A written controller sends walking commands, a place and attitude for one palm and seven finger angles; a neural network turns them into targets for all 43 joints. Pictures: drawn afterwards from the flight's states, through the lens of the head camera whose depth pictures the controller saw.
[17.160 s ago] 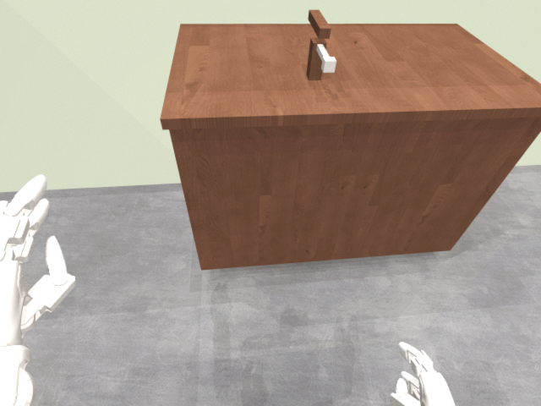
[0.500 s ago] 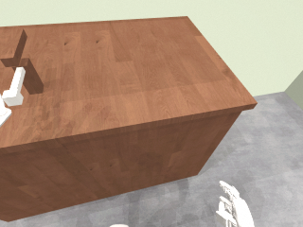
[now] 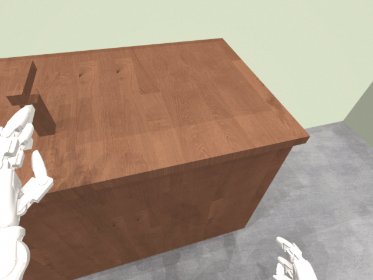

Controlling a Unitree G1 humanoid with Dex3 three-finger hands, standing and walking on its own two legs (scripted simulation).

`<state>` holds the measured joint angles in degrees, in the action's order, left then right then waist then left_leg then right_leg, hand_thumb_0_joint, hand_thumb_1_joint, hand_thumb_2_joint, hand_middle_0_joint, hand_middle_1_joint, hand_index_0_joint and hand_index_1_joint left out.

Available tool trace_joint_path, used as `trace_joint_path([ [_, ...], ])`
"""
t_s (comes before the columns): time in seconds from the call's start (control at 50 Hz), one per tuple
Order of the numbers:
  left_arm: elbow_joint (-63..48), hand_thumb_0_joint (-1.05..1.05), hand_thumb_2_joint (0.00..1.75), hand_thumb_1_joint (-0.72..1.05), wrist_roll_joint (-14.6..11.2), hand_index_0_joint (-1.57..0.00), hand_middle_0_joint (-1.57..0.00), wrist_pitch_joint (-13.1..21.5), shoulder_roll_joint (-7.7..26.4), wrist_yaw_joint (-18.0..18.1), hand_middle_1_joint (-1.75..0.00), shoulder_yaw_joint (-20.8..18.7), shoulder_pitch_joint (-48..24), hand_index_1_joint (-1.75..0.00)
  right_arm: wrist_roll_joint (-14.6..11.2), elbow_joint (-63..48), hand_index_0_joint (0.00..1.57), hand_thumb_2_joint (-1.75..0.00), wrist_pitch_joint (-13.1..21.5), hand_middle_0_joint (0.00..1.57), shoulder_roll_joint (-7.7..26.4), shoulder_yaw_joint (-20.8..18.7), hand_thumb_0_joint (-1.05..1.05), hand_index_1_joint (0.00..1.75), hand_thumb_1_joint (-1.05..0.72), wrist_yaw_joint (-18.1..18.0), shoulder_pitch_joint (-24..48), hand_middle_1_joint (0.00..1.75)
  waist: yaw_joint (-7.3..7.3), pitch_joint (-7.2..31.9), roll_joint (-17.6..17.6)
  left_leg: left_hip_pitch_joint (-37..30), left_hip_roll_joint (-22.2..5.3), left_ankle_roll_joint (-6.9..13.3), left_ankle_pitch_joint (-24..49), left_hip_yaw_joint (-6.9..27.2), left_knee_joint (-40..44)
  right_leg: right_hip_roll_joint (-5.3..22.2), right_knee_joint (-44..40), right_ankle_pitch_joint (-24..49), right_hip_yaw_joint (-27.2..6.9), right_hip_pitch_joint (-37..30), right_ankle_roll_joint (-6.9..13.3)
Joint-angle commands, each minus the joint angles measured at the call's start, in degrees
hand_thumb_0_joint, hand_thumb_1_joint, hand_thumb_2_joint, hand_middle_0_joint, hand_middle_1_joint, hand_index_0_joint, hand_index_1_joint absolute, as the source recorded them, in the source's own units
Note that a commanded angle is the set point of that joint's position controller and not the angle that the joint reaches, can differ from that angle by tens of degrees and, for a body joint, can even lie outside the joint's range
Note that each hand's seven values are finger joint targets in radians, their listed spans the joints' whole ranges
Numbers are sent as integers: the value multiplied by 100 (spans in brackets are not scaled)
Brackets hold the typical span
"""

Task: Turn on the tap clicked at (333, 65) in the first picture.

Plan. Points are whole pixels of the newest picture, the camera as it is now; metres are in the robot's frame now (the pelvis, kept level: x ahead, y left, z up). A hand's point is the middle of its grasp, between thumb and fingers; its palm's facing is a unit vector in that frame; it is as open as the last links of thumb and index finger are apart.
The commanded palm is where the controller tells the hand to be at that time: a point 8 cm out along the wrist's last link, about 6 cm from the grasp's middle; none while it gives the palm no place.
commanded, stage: look again from close up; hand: left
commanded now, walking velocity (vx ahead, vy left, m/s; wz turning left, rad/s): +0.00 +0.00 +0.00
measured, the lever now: (21, 141) +0.32 +0.37 +0.13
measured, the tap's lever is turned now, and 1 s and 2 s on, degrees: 0 0 0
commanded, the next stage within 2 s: come to a stop and stand still in 0.12 s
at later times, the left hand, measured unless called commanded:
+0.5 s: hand (57, 163) +0.26 +0.26 +0.15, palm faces +0.40 -0.83 -0.38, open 7.4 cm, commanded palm +0.20 +0.29 +0.18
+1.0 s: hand (66, 213) +0.18 +0.21 +0.14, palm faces +0.33 -0.87 -0.37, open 7.4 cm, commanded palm +0.14 +0.26 +0.18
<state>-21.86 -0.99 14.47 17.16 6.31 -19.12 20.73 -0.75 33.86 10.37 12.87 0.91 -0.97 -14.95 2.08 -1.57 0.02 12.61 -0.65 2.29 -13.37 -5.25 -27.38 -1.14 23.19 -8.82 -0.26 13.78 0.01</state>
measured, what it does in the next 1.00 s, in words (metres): stands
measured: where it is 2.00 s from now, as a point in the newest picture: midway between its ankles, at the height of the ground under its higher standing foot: outside the picture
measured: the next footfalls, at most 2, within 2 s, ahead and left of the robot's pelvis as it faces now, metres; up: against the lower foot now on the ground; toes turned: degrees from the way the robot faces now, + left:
left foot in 1.48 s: -0.02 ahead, +0.07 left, +0.00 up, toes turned +1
right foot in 1.78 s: -0.10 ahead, -0.12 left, +0.00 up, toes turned -4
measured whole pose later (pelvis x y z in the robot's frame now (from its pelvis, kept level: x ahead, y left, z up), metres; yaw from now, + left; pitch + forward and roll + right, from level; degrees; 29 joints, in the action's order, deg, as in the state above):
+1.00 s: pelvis -0.02 -0.02 +0.00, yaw +0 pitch -4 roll +0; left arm -22.4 -2.3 12.0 19.5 4.8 -16.0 27.6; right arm -1.2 32.8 7.6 12.1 0.3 -1.7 -15.1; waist 0.6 -2.5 -0.7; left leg 13.2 -0.6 1.5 -13.8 -4.2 -29.1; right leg -1.3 26.7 -8.6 0.3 15.1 1.3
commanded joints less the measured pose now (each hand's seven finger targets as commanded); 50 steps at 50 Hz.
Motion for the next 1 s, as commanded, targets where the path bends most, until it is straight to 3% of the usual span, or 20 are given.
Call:
trace_joint_path([
  [0.0, -984, 0, 90, 90, -20, -20, -20, 197, 1141, 55, -30, -624, -510, -30, 4, -945, 20, -90, 244, 20, 559, -255, 0, 30, -90, -74, 602, 30, -47, 255, 87, 363, -268, -140, -834, 587, 1004, 201, -559, -840, -462, -352, 66],
  [0.02, -1230, 0, 90, 90, -24, -20, -20, 198, 1402, 71, -30, -865, -530, -30, 20, -957, 20, -90, 229, 20, 545, -245, 0, 30, -90, -90, 710, 30, -30, 376, 327, 198, -283, -156, -572, 555, 1028, 166, -460, -464, -387, -424, 63],
  [0.18, -1992, 0, 90, 90, -155, -20, -20, 188, 1287, 87, -30, -806, -49, -30, 21, -1070, 20, -90, 161, 20, 533, -284, 0, 30, -90, -55, 680, 30, -40, 1149, 552, -415, -240, -278, 1909, 464, 440, 257, 84, 1832, -163, -1121, 113],
  [0.34, -1617, 0, 90, 90, -201, -20, -20, -46, 1151, 89, -30, -748, 242, -30, -28, -1057, 20, -90, -102, 20, 543, -308, 0, 30, -90, -81, 648, 30, -82, 1019, 229, -658, -434, -404, 3097, 465, 310, 263, 196, 2307, -15, -907, 48],
  [0.42, -2022, 0, 90, 90, -210, -20, -20, -83, 1331, 99, -30, -820, 40, -30, -30, -1134, 20, -90, -152, 20, 503, -284, 0, 30, -90, -121, 784, 30, -56, 1102, 544, -885, -516, -403, 3514, 450, 323, 218, 351, 2006, 17, -755, 24],
  [0.48, -2124, 0, 90, 90, -223, -20, -20, -96, 1264, 120, -30, -756, 64, -30, -22, -1185, 20, -90, -175, 20, 476, -283, 0, 30, -90, -112, 774, 30, -40, 1125, 599, -840, -645, -344, 3468, 477, 312, 241, 392, 1458, 75, -753, 25],
  [0.52, -2268, 0, 90, 90, -229, -20, -20, -107, 1379, 146, -30, -875, 148, -30, -28, -1201, 20, -90, -156, 20, 458, -276, 0, 30, -90, -121, 849, 30, -23, 1209, 610, -782, -598, -327, 3139, 432, 222, 276, 303, 1779, -15, -849, 56],
  [0.62, -1976, 0, 90, 90, -254, -20, -20, -134, 1294, 199, -30, -882, 373, -30, -21, -1171, 20, -90, -197, 20, 481, -288, 0, 30, -90, -156, 803, 30, -47, 1091, 330, -345, -412, -302, 1602, 451, 333, 403, 88, 1934, -297, -990, 124],
  [0.64, -3310, 0, 90, 90, 847, -20, -20, 588, 5818, 131, -30, -3937, -6040, -30, 449, -795, 20, -90, 166, 20, 668, -293, 0, 30, -90, -93, -23, 30, -36, -36, -100, 710, -445, -133, 1760, 451, -248, 394, -92, 1549, -436, 39, 64],
  [0.66, 748, 0, 90, 90, 85, -20, -20, 261, 2087, -183, -30, -1803, -2192, -30, 112, -523, 20, -90, 177, 20, 62, -185, 0, 30, -90, -89, 561, 30, -7, 1210, -383, -258, -133, -122, 1720, 636, 266, 768, 43, 1687, -594, -350, 527],
  [0.68, -159, 0, 90, 90, -122, -20, -20, 226, 1628, -140, -30, -1233, -824, -30, 50, -956, 20, -90, 188, 20, 375, -391, 0, 30, -90, -80, 480, 30, 74, 844, 71, -574, -376, -242, 1914, 539, 212, 629, -119, 2346, -1067, -471, 354],
  [0.7, -71, 0, 90, 90, -170, -20, -20, 148, 1276, -114, -30, -917, -618, -30, 1, -912, 20, -90, 192, 20, 595, -447, 0, 30, -90, -44, 356, 30, -34, 1224, 405, -646, -378, -216, 1847, 546, 366, 642, 162, 1969, -864, -774, 331],
  [0.72, -226, 0, 90, 90, -290, -20, -20, 149, 659, -164, -30, -337, -222, -30, -88, -964, 20, -90, 190, 20, 496, -425, 0, 30, -90, 5, 547, 30, -20, 1336, 1145, -916, -498, -157, 2318, 490, 392, 591, 414, 1666, -510, -610, 236],
  [0.76, -1011, 0, 90, 90, -232, -20, -20, 165, 771, -131, -30, -150, 104, -30, -49, -1068, 20, -90, 158, 20, 618, -417, 0, 30, -90, 164, 549, 30, 40, 1275, 1140, -560, -762, -77, 2378, 625, 400, 505, 512, 905, -330, -639, 144],
  [0.8, -1252, 0, 90, 90, -207, -20, -20, 130, 863, -74, -30, -112, 277, -30, -81, -1141, 20, -90, 148, 20, 587, -365, 0, 30, -90, 188, 666, 30, 50, 984, 348, 172, -718, -45, 1200, 651, 509, 494, 399, 660, -325, -880, 82],
  [0.84, -1278, 0, 90, 90, -199, -20, -20, 103, 1237, 47, -30, -506, 340, -30, -92, -1173, 20, -90, 133, 20, 599, -341, 0, 30, -90, 92, 762, 30, 34, 809, -370, 443, -582, -51, 170, 636, 563, 529, 156, 246, -315, -836, 51],
  [0.88, -1257, 0, 90, 90, -219, -20, -20, 112, 1530, 91, -30, -909, 105, -30, -59, -1194, 20, -90, 124, 20, 586, -332, 0, 30, -90, -30, 780, 30, -4, 475, -978, 394, -283, -76, -674, 591, 401, 620, -523, -882, -779, -205, 118],
  [0.9, -1300, 0, 90, 90, -225, -20, -20, 135, 1658, 107, -30, -1070, -87, -30, -44, -1189, 20, -90, 115, 20, 551, -313, 0, 30, -90, -89, 787, 30, -33, 346, -1032, 301, -169, -67, -867, 606, 294, 716, -828, -1585, -953, 143, 177],
  [0.92, -1570, 0, 90, 90, -211, -20, -20, 154, 2023, 156, -30, -1367, -391, -30, -30, -1168, 20, -90, 80, 20, 571, -310, 0, 30, -90, -157, 868, 30, -48, 171, -711, 134, -132, -61, -898, 575, 226, 761, -1014, -2016, -1066, 504, 228],
  [0.98, -1465, 0, 90, 90, -160, -20, -20, 206, 1594, 160, -30, -974, -788, -30, -7, -1095, 20, -90, 133, 20, 492, -246, 0, 30, -90, -222, 796, 30, -81, 75, 166, 102, -110, -10, -1333, 538, 330, 680, -1090, -2622, -1158, 691, 239],
])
